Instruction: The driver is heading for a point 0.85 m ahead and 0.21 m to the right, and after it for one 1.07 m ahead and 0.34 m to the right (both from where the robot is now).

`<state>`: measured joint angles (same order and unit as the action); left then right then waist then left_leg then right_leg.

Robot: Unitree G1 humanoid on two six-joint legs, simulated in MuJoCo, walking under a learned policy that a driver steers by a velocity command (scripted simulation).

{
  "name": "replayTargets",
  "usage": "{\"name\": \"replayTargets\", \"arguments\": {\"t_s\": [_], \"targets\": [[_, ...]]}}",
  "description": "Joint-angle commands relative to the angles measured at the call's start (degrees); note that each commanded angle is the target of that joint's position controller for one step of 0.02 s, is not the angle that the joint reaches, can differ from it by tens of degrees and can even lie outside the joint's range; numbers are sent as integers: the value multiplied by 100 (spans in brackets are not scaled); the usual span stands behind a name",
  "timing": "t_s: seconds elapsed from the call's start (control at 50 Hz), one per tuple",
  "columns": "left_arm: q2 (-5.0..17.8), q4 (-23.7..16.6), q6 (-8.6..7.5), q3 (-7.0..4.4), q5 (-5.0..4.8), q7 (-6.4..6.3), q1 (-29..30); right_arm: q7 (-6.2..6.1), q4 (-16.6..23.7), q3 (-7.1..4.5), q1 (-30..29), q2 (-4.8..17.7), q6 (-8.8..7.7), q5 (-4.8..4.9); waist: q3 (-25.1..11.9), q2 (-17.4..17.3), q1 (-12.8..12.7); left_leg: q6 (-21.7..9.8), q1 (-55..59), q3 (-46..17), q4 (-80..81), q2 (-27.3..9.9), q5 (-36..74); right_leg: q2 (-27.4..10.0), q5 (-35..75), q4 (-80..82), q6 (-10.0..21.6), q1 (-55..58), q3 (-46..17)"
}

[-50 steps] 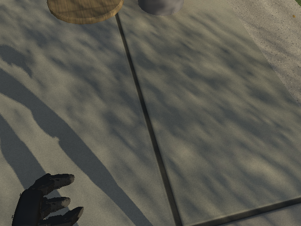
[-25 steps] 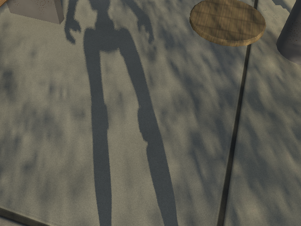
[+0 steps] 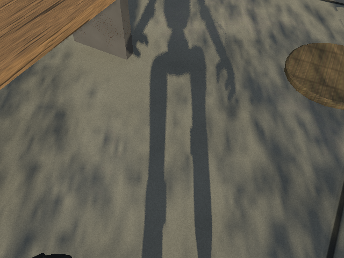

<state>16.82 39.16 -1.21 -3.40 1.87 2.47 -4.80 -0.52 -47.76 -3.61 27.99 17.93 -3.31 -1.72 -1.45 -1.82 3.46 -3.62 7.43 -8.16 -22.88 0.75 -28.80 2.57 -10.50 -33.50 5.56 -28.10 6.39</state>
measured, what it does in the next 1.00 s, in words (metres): walks ahead, turning right: left foot, then right foot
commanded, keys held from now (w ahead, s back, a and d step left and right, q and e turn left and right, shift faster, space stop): w+e+shift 0.58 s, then w+shift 0.12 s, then w+q+shift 0.02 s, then q+shift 0.28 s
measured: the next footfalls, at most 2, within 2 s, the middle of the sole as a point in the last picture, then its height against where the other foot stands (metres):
left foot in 0.40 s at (160, 233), level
right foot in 0.82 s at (250, 174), level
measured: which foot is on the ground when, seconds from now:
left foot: down 0.00-0.00, up 0.02-0.38, down 0.40-0.80, up 0.82-1.00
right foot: down 0.00-0.42, up 0.44-0.80, down 0.82-1.00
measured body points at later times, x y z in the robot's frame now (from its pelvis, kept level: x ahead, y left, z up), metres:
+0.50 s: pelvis +0.44 -0.05 +0.01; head +0.48 -0.06 +0.45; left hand +0.57 +0.23 -0.12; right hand +0.54 -0.36 -0.07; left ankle +0.55 +0.05 -0.72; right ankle +0.21 -0.07 -0.60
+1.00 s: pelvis +0.80 -0.27 +0.02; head +0.85 -0.30 +0.47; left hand +1.05 -0.13 -0.10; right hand +0.70 -0.53 -0.11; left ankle +0.84 -0.10 -0.61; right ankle +0.80 -0.34 -0.71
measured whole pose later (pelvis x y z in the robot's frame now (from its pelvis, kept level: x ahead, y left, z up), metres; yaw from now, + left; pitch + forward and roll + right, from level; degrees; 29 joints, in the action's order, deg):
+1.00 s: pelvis +0.80 -0.27 +0.02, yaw -30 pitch +1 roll +0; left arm 14.0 44.0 -4.4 -0.7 1.0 1.2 -8.9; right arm -1.3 -49.2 -2.8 17.0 15.5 -3.4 2.7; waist 5.6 -0.7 1.4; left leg 2.6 -29.1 -3.9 -70.9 -4.3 -22.1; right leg 1.7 -12.5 -27.9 5.6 -16.8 8.9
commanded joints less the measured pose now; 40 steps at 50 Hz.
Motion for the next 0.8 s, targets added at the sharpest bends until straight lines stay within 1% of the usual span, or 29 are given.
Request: {"name": "replayTargets", "arguments": {"t_s": [0.02, 0.04, 0.06, 0.08, 0.1, 0.12, 0.16, 0.2, 0.24, 0.28, 0.32, 0.36, 0.38, 0.4, 0.42, 0.44, 0.46, 0.48, 0.5, 0.54, 0.58, 0.6, 0.66, 0.7, 0.72, 0.74, 0.76, 0.78, 0.8], "targets": [[1712, 431, -138, -476, 32, -126, -2777, 39, 739, 43, -287, 142, -226, -29, -1340, 2169, -1141, 37, -4660, 583, -5123, 440, 924, -1805, -4271, 1563, 1263, 5037, -4957], [1145, 399, -124, -325, -85, -49, -2082, 53, 856, 46, -986, 407, -307, -154, -429, 1443, -975, -71, -5527, 58, -5606, 326, 844, -1876, -3573, 2159, 1210, 4450, -5939], [1050, 344, -133, -330, -76, -49, -1849, 103, 902, 39, -1303, 551, -366, -117, -77, 737, -860, -83, -5594, 25, -5649, -70, 1271, -1791, -2908, 1950, 1258, 3982, -4973], [977, 360, -150, -320, -73, -65, -1833, 138, 903, 81, -1441, 567, -421, -145, 31, 270, -778, -53, -5324, 78, -5266, -309, 1492, -1601, -2282, 2011, 1231, 3395, -4340], [810, 428, -164, -253, -78, -96, -1783, 151, 964, 102, -1570, 504, -401, -209, 339, 140, -587, 46, -5097, 128, -4922, -422, 1512, -1333, -1805, 2148, 1134, 2762, -3900], [673, 494, -196, -185, -85, -128, -1762, 181, 1044, 151, -1575, 426, -324, -267, 439, 376, -390, 191, -4940, 157, -4644, -478, 1432, -1136, -1601, 2246, 1142, 2379, -3670], [697, 552, -285, -176, -173, -161, -1855, 218, 1164, 220, -1760, 337, -158, -303, 662, 526, -282, 397, -4960, 335, -4196, -557, 1198, -919, -1290, 2465, 1215, 1916, -3316], [772, 529, -344, -194, -186, -181, -1904, 264, 1497, 297, -2541, 304, -100, -235, 984, 397, -374, 591, -4901, 658, -3292, -521, 1589, -737, -693, 2796, 1228, 1333, -3024], [845, 509, -365, -252, -178, -183, -1875, 355, 1705, 413, -3140, 123, -123, -137, 1053, 443, -502, 671, -4108, 858, -2020, -348, 2450, -433, 137, 2868, 994, 837, -2651], [974, 588, -390, -302, -253, -169, -2058, 369, 1780, 444, -3365, 42, -138, -56, 804, 502, -656, 603, -3190, 988, -1380, -150, 3283, -531, 1444, 2884, 795, 812, -2654], [1092, 639, -392, -337, -295, -187, -2138, 295, 1755, 383, -3313, 210, -141, -31, 548, 459, -651, 507, -2824, 914, -987, -44, 3367, -634, 2491, 2490, 619, 1447, -2675], [1294, 670, -383, -376, -265, -229, -2165, 160, 1544, 221, -2592, 563, -148, -34, -149, 416, -315, 381, -1841, 894, -803, 233, 2545, -604, 4234, 1219, 356, 2050, -2607], [1454, 654, -376, -410, -227, -216, -2007, 59, 1312, 111, -1673, 752, -164, -7, -674, 386, 214, 325, -763, 893, -753, 190, 2240, -469, 4386, -30, 222, 1863, -2510], [1267, 588, -420, -367, -184, -190, -1793, -89, 1085, -42, -543, 1075, -176, -61, -1223, 350, 767, 220, 652, 463, -985, -403, 1539, -212, 3537, -1530, 134, 1004, -2402], [278, 386, -464, -130, -248, -214, -1948, -192, 974, -182, 336, 1488, -192, -314, -2009, -937, 783, -75, 2026, -1589, -595, -2148, -847, 275, -437, -3643, 127, -334, -1874], [233, 71, -391, -19, -424, -217, -2322, -116, 1010, -230, -178, 1683, -146, -291, -2484, -2112, 224, -484, 1920, -4329, 694, -3011, -1856, 332, -1708, -4690, 118, -1184, -1403], [643, 217, -277, -75, -245, -249, -1743, -88, 1096, -154, -862, 1036, -116, -208, -1404, -1113, 217, -448, 1043, -3577, 779, -2544, -2086, -167, -994, -4756, 170, -1565, -1275], [696, 215, -215, -93, -133, -180, -1382, -64, 1055, -50, -1123, 606, -121, -164, -707, -490, 179, -388, 296, -2483, 670, -2315, -1019, -395, -617, -4483, 146, -1565, -1182], [642, 212, -154, -91, -76, -103, -1137, -48, 934, -12, -1107, 458, -130, -202, -333, -171, 130, -317, -223, -1748, 728, -2107, 89, -547, -551, -4327, 97, -1452, -1139], [376, 49, 9, -41, 16, 42, -933, -43, 616, 37, -892, 324, -220, -129, 123, -356, -100, -219, -900, -736, 939, -1883, 997, -779, -592, -4151, 13, -1397, -1105], [152, -234, 144, 53, 2, 129, -563, 44, 386, 66, -764, 201, -325, 10, 357, -387, -241, -138, -1049, -37, 1139, -1882, 1828, -952, -497, -4069, -7, -1701, -1025], [128, -374, 159, 95, 31, 167, -321, 71, 322, 86, -760, 147, -370, 29, 448, -322, -277, -126, -1171, 287, 1261, -1791, 2291, -956, -284, -3940, -24, -1768, -1004], [207, -675, 106, 189, 14, 262, 185, 87, 248, 77, -1036, 286, -470, -17, 775, -238, -530, -59, -1709, 1366, 1748, -1357, 2923, -791, 647, -2574, -35, -1384, -848], [197, -736, 58, 273, 24, 322, 586, 106, 97, 57, -807, 468, -491, 3, 1039, 43, -440, -88, -1992, 1839, 2248, -1257, 3540, -529, 1090, -1385, 106, -561, -277], [223, -667, 48, 286, -3, 318, 683, 101, -20, 64, -549, 524, -480, 25, 879, 110, -314, -161, -1761, 1945, 2326, -1140, 4538, -215, 1133, -1188, 215, -115, -6], [146, -719, -22, 325, 32, 292, 691, 105, -111, 54, -425, 774, -467, 20, 1087, -31, -444, -234, -1640, 1906, 1927, -1380, 6177, -131, 987, -833, 254, 118, 9], [279, -591, -79, 307, 111, 246, 453, 65, -212, 18, -334, 971, -415, 60, 906, -76, -622, -259, -1192, 1874, 1401, -1441, 7802, 172, 688, -596, 285, 455, 170], [411, -364, -149, 254, 223, 182, -189, 18, -313, -15, -284, 1169, -343, 85, 482, -200, -957, -221, -1025, 1816, 408, -1420, 8413, 351, 559, -289, 335, 1265, 99], [565, 59, -202, 170, 254, 85, -1311, -17, -354, -7, -365, 1229, -274, 131, -140, -278, -1479, -133, -1144, 1722, -886, -1294, 8250, 251, 1112, 186, 444, 2526, -154]]}}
